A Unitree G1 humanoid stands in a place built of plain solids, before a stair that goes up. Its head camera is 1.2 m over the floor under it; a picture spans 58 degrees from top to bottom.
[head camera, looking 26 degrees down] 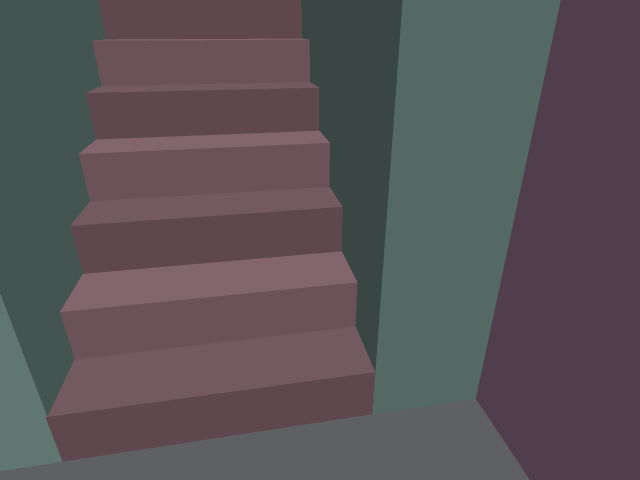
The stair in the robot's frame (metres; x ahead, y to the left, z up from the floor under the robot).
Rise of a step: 0.19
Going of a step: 0.25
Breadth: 1.00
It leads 11 degrees to the left of straight ahead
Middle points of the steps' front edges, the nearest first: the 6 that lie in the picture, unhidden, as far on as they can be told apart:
0.99 0.30 0.19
1.24 0.35 0.39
1.48 0.40 0.58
1.73 0.44 0.77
1.97 0.49 0.96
2.22 0.53 1.15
